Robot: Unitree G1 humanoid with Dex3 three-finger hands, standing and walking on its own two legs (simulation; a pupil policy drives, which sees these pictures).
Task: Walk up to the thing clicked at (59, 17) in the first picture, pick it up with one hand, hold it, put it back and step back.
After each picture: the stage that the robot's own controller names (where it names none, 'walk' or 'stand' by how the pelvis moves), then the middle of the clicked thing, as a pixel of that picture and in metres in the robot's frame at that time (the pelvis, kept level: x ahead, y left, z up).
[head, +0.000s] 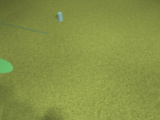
stand; (60, 16) +2.03 +0.40 -0.72
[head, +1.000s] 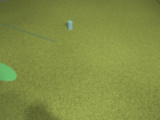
walk; (70, 25) +1.90 +0.21 -0.70
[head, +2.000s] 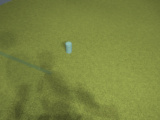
walk; (68, 47) +1.28 +0.17 -0.71
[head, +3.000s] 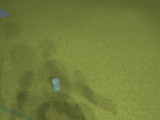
walk; (56, 84) +0.85 +0.23 -0.71
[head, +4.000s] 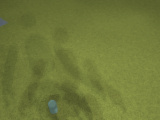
walk; (53, 107) +0.62 +0.26 -0.71
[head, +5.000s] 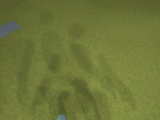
stand; out of the picture +0.49 +0.22 -0.70
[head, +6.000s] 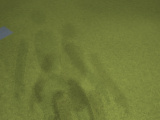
stand; out of the picture +0.44 +0.23 -0.72
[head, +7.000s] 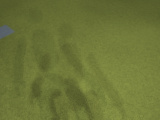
stand; out of the picture +0.42 +0.19 -0.72
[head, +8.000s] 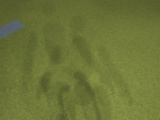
stand; out of the picture +0.41 +0.17 -0.72
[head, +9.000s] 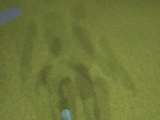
stand; (66, 116) +0.45 +0.17 -0.70
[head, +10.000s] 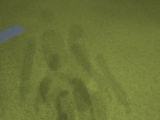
stand; out of the picture +0.45 +0.17 -0.73
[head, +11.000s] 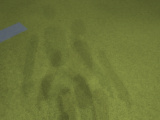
stand; out of the picture +0.43 +0.16 -0.73
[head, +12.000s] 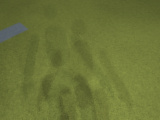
stand; out of the picture +0.43 +0.16 -0.73
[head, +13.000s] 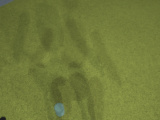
go down; (59, 109) +0.45 +0.16 -0.67
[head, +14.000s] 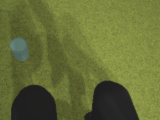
go down; (20, 49) +0.51 +0.24 -0.29
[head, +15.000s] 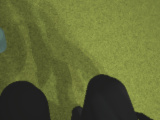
close in; out of the picture +0.50 +0.26 -0.26
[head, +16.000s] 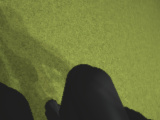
close; out of the picture +0.48 +0.30 -0.23
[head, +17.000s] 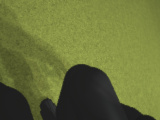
lift; out of the picture +0.46 +0.27 -0.23
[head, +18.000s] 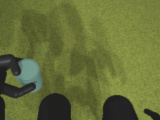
lift; (29, 77) +0.35 +0.21 -0.05
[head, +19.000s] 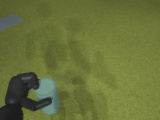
hold; (48, 96) +0.32 +0.14 +0.01
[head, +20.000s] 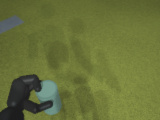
hold; (49, 98) +0.32 +0.14 +0.01
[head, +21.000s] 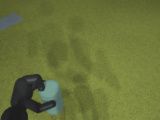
hold; (52, 98) +0.32 +0.13 +0.00
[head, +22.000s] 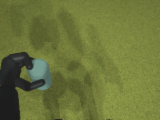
crouch; (40, 75) +0.39 +0.16 -0.05
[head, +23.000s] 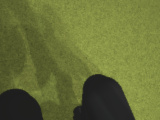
lower; out of the picture +0.49 +0.27 -0.13
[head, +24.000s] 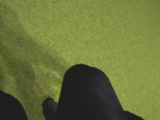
lower; out of the picture +0.46 +0.29 -0.23
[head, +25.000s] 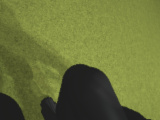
lower; out of the picture +0.46 +0.29 -0.23
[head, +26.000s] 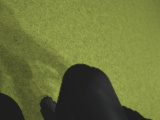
lower; out of the picture +0.46 +0.29 -0.23
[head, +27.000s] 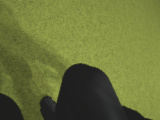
lower; out of the picture +0.46 +0.30 -0.23
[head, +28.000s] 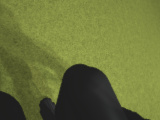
open; out of the picture +0.46 +0.27 -0.24
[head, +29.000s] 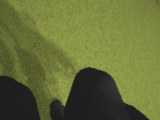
stand; out of the picture +0.47 +0.25 -0.25
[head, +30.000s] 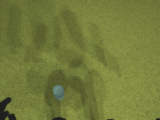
walk; (58, 92) +0.46 +0.15 -0.54
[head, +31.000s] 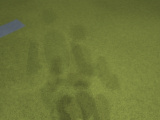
stand; out of the picture +0.43 +0.13 -0.66
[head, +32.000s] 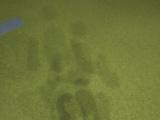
stand; out of the picture +0.41 +0.13 -0.67
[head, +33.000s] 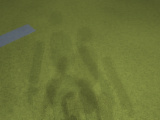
stand; out of the picture +0.44 +0.12 -0.72
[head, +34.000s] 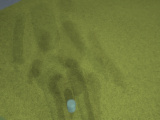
walk; (71, 106) +0.49 +0.08 -0.71
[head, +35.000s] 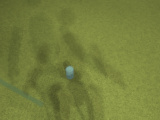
walk; (69, 72) +0.77 +0.15 -0.70
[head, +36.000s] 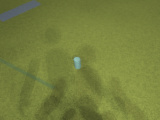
stand; (77, 63) +1.09 +0.18 -0.70
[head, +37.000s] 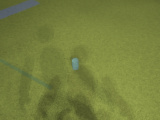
stand; (75, 64) +1.09 +0.14 -0.72
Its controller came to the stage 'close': yes
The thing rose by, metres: 0.71
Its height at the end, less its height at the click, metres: +0.00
